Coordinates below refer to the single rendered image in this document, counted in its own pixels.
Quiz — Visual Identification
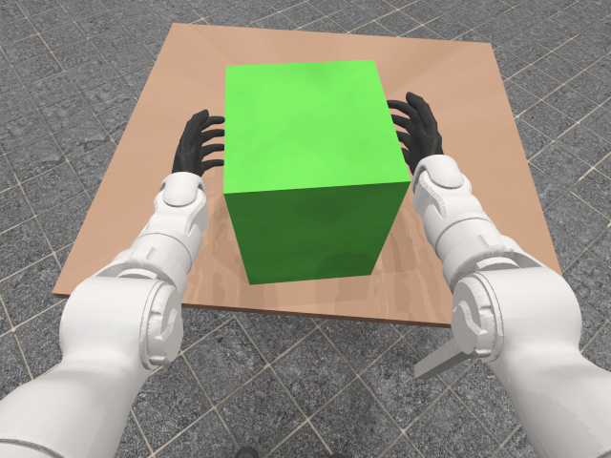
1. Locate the robot left upper arm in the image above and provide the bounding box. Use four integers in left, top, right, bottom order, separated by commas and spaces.
0, 276, 183, 458

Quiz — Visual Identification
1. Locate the robot right forearm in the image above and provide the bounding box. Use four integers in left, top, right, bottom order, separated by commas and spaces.
411, 155, 582, 340

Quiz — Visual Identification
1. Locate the robot right upper arm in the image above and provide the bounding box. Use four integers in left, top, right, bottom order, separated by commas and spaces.
451, 267, 611, 458

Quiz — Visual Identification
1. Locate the carton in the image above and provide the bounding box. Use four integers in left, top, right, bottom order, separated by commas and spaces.
223, 60, 411, 285

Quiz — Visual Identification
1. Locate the robot left forearm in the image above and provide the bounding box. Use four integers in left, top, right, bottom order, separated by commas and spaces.
59, 172, 209, 355

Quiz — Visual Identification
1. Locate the right robot hand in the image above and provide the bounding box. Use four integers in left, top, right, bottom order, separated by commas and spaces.
387, 92, 444, 175

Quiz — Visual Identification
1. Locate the left robot hand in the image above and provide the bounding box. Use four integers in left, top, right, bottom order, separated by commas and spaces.
172, 109, 225, 177

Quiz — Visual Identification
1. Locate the table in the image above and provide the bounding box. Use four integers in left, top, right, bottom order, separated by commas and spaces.
52, 23, 562, 380

